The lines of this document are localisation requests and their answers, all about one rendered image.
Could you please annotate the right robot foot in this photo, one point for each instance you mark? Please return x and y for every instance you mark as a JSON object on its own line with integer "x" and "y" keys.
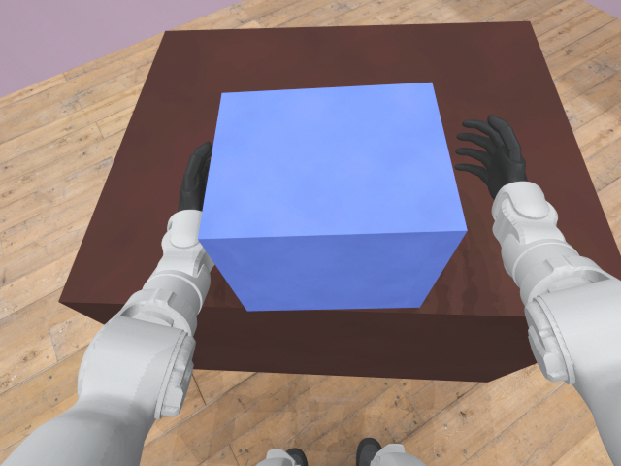
{"x": 366, "y": 451}

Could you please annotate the pedestal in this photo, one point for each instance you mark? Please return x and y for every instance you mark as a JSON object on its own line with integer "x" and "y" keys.
{"x": 471, "y": 327}

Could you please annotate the robot left shin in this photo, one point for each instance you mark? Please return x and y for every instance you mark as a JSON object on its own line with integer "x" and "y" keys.
{"x": 274, "y": 453}

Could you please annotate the left robot upper arm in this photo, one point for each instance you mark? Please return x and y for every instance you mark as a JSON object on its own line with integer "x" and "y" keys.
{"x": 139, "y": 372}

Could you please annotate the robot right hand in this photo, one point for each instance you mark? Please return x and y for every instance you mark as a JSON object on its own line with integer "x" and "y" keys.
{"x": 503, "y": 160}

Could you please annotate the robot left forearm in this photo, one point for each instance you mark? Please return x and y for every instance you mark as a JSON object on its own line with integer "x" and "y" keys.
{"x": 176, "y": 290}

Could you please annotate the carton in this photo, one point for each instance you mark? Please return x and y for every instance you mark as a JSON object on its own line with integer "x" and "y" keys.
{"x": 331, "y": 198}

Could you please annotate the robot left hand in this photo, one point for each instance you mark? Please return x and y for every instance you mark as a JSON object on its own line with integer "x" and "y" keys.
{"x": 194, "y": 182}

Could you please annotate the right robot upper arm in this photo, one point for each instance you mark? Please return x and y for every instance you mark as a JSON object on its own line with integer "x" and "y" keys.
{"x": 575, "y": 336}

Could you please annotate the robot right forearm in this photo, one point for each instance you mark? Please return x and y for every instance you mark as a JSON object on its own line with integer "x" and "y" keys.
{"x": 534, "y": 251}

